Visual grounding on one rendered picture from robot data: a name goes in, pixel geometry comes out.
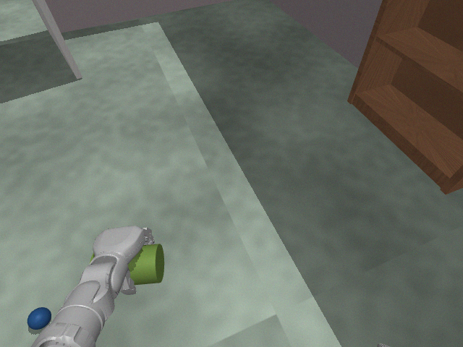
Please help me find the left robot hand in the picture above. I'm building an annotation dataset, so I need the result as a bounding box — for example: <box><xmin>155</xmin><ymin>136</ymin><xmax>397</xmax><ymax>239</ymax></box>
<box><xmin>93</xmin><ymin>226</ymin><xmax>155</xmax><ymax>295</ymax></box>

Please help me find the bookshelf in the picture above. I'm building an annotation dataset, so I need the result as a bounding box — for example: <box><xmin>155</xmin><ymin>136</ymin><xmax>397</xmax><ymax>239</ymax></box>
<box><xmin>347</xmin><ymin>0</ymin><xmax>463</xmax><ymax>194</ymax></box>

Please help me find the left robot arm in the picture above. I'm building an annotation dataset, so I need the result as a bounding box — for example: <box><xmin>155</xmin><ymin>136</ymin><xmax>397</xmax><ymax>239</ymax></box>
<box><xmin>31</xmin><ymin>252</ymin><xmax>128</xmax><ymax>347</ymax></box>

